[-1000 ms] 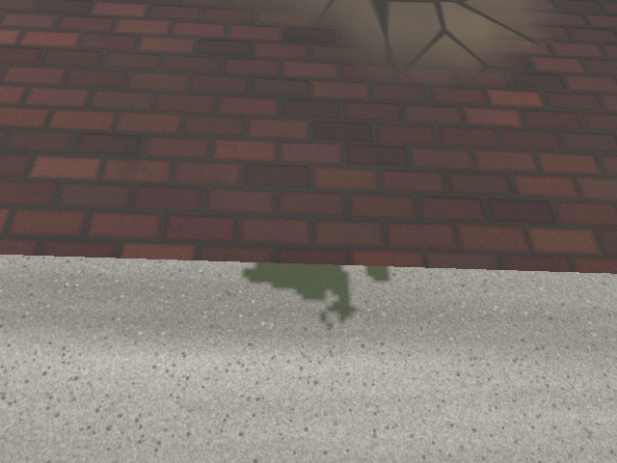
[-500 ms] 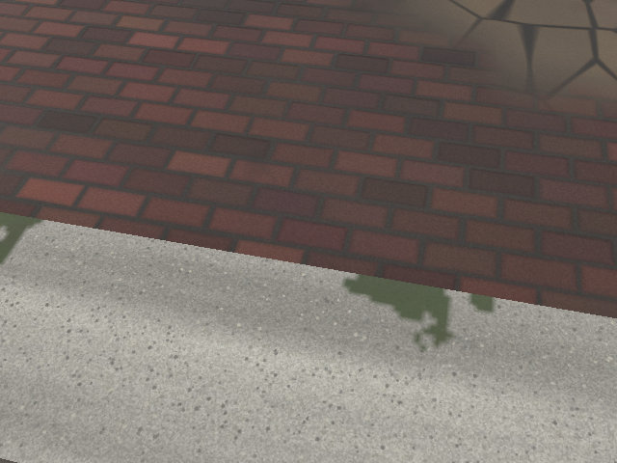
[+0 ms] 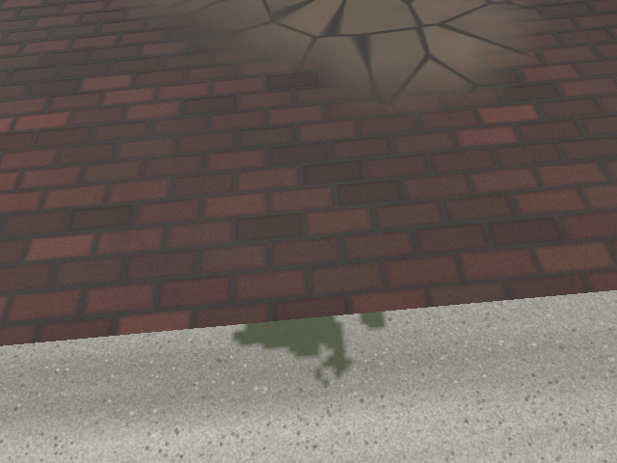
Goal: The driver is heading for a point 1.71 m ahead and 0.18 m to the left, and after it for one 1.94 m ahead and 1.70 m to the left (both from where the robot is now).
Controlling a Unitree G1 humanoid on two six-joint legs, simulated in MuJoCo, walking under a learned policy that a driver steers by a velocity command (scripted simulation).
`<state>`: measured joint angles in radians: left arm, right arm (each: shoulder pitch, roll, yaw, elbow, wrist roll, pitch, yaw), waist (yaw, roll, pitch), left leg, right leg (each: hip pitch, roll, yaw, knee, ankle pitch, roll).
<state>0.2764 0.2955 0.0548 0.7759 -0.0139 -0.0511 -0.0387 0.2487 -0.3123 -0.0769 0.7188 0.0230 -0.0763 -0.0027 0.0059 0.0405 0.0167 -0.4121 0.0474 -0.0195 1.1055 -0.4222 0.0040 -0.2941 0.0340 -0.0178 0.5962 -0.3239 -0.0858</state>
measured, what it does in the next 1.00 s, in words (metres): walks ahead, turning left: left foot, then right foot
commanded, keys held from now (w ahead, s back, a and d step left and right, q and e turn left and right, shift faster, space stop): w+e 0.12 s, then w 0.02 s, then w+q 0.86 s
